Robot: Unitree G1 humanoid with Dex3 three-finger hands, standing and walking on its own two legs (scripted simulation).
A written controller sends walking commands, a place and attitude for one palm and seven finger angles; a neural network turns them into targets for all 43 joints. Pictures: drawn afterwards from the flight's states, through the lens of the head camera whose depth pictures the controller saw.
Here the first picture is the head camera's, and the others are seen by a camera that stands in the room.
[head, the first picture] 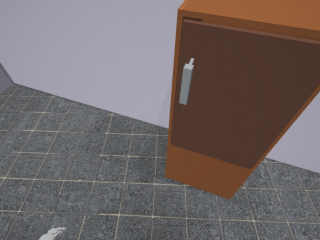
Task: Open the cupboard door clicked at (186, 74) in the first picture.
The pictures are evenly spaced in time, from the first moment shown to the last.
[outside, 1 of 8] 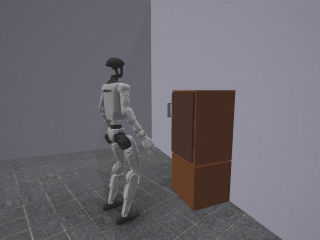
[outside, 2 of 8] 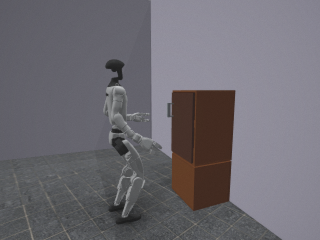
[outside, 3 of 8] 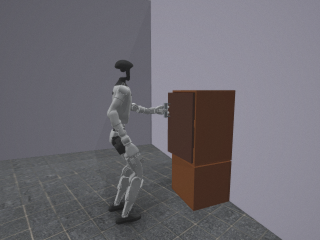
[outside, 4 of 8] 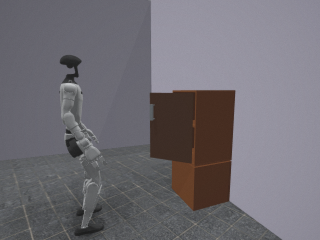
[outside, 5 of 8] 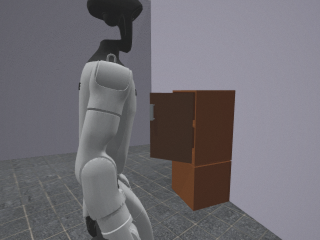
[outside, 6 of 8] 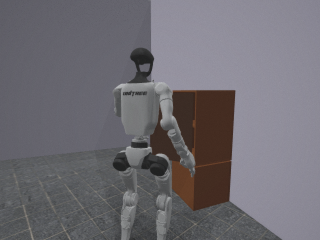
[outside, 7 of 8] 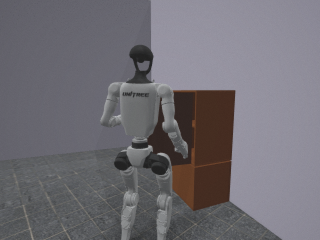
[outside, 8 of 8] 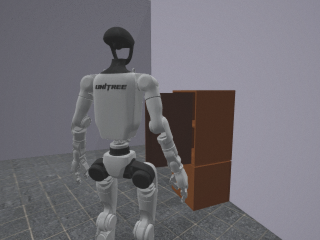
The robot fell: no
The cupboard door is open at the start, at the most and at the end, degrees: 0 85 83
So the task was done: yes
